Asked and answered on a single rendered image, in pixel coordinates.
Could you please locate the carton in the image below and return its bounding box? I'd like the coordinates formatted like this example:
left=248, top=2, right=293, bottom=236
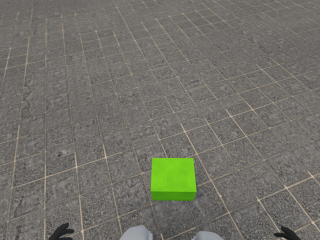
left=150, top=158, right=197, bottom=201

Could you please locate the left robot hand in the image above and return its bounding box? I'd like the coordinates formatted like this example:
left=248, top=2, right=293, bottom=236
left=48, top=223, right=74, bottom=240

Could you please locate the left robot thigh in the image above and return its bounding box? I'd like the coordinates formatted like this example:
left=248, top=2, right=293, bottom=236
left=119, top=226, right=153, bottom=240

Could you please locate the right robot hand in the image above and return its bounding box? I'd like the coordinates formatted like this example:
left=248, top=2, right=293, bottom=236
left=274, top=226, right=301, bottom=240

